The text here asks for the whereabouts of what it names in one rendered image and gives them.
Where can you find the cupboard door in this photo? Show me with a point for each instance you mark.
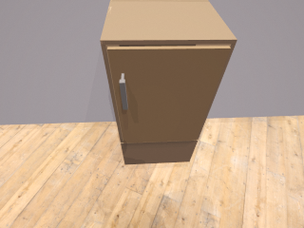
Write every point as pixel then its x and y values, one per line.
pixel 168 89

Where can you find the handle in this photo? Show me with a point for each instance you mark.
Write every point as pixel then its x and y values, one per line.
pixel 123 92

